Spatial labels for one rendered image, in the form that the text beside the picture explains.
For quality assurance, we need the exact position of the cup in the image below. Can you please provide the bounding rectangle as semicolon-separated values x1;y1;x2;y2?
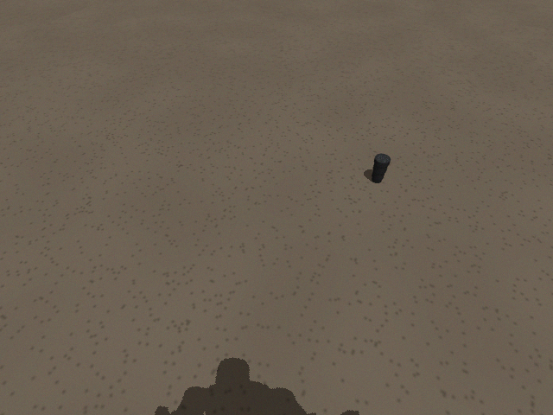
372;154;391;183

